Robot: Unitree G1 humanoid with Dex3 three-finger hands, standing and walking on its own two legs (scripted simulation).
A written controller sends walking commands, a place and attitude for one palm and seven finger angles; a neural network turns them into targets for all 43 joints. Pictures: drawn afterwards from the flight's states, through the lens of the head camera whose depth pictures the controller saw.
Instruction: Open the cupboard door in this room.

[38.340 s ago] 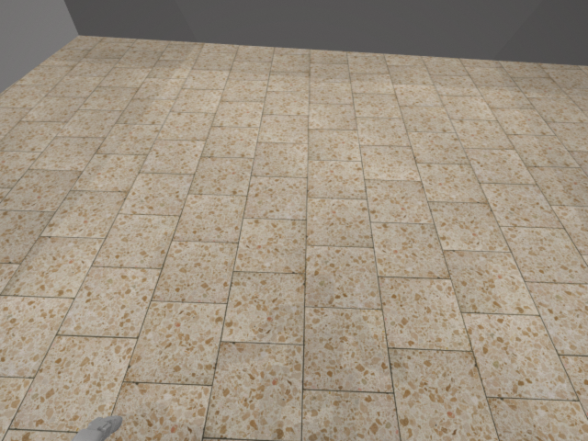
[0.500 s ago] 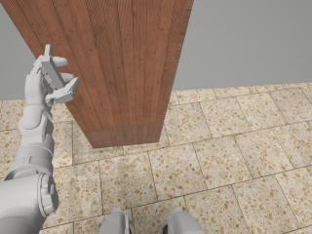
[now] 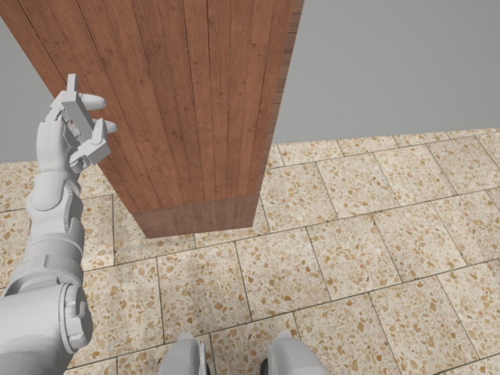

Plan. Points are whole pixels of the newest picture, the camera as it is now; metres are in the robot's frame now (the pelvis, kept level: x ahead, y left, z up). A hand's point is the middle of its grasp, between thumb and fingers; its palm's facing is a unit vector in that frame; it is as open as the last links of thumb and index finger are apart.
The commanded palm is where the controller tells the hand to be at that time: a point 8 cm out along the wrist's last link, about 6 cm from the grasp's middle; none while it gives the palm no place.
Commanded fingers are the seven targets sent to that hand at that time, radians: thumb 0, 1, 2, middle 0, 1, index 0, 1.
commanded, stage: pull the door open along its arc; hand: left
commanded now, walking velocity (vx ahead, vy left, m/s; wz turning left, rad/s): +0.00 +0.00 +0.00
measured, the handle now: (86, 116) +0.51 +0.24 +0.07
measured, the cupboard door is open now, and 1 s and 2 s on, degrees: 4 48 49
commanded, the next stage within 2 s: open thumb and fingers to let go in 0.78 s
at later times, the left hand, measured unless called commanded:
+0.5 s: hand (150, 215) +0.34 +0.13 +0.06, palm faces +0.44 -0.89 +0.09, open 5.8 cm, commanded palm +0.28 +0.16 +0.06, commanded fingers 0.00 0.90 0.90 -0.40 -1.35 -0.40 -1.35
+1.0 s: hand (210, 253) +0.28 +0.05 +0.06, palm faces +0.46 -0.89 -0.03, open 5.8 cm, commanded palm +0.23 +0.08 +0.06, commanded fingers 0.00 0.41 0.69 -0.37 -1.30 -0.37 -1.30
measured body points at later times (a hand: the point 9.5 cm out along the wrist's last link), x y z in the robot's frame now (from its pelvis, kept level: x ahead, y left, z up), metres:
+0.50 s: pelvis +0.01 -0.01 +0.01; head +0.08 +0.00 +0.46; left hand +0.31 +0.17 +0.06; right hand +0.19 -0.22 -0.09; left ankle +0.02 +0.10 -0.66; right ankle +0.01 -0.12 -0.66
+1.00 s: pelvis +0.02 -0.06 +0.01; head +0.05 -0.07 +0.46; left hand +0.25 +0.09 +0.07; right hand +0.22 -0.25 -0.08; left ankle +0.02 +0.10 -0.66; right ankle +0.01 -0.12 -0.66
